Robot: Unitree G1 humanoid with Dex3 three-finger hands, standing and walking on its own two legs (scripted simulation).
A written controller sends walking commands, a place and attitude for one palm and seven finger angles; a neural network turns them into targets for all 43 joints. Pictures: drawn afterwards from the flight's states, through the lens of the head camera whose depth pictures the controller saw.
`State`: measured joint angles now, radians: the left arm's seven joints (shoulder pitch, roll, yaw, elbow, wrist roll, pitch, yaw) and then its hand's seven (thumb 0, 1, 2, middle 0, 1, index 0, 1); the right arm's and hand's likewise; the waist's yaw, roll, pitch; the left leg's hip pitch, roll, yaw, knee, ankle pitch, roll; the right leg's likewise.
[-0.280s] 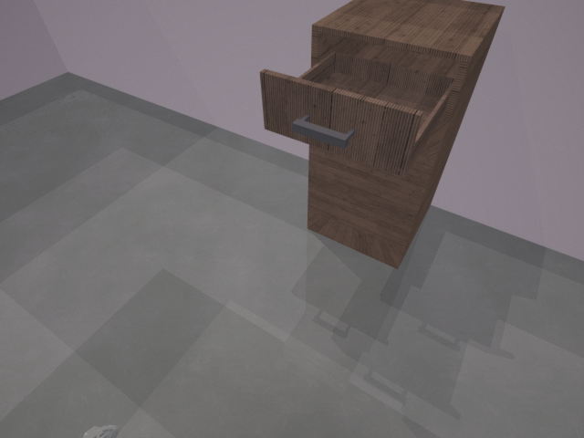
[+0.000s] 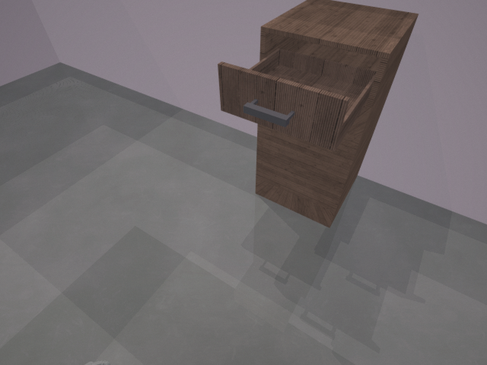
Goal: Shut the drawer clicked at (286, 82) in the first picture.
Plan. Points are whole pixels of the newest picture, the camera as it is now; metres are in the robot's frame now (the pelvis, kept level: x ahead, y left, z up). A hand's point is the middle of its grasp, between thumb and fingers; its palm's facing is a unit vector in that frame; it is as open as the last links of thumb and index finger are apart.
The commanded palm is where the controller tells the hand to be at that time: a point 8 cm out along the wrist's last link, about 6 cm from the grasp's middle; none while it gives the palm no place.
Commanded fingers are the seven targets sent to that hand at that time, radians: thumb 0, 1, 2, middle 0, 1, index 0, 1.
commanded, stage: stand and wait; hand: left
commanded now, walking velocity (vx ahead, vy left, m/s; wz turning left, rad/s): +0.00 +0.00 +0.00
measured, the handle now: (269, 111) +0.77 -0.03 +0.02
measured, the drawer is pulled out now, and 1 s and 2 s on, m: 0.30 0.30 0.30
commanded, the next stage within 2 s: look at it before walking up in 0.54 s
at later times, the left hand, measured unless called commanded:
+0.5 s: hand out of the picture +0.05 +0.25 -0.15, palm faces -0.02 -0.94 -0.34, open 7.4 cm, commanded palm none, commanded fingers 0.00 0.90 0.90 -0.20 -0.30 -0.20 -0.30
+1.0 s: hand out of the picture +0.07 +0.25 -0.15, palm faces -0.02 -0.94 -0.33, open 7.4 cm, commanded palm none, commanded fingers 0.00 0.90 0.90 -0.20 -0.30 -0.20 -0.30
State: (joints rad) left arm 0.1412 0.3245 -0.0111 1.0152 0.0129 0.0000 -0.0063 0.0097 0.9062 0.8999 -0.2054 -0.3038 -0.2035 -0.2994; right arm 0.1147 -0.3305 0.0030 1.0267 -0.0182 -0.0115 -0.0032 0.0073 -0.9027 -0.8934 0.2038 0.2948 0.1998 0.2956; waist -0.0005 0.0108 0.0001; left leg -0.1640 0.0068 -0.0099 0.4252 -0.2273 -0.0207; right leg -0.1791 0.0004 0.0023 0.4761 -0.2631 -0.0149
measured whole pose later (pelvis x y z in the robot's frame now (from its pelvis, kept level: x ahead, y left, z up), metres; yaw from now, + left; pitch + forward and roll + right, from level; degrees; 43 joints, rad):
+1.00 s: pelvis +0.00 +0.01 +0.01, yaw +0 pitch -1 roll +0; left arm 0.15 0.33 0.00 1.09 0.01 -0.01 0.00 0.01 0.91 0.90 -0.20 -0.30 -0.20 -0.30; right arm 0.12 -0.33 0.00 1.12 -0.01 -0.02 -0.01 0.01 -0.90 -0.89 0.20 0.29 0.20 0.30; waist 0.00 0.00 0.02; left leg -0.14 0.00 -0.01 0.36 -0.20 -0.01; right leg -0.15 0.00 0.01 0.39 -0.22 0.00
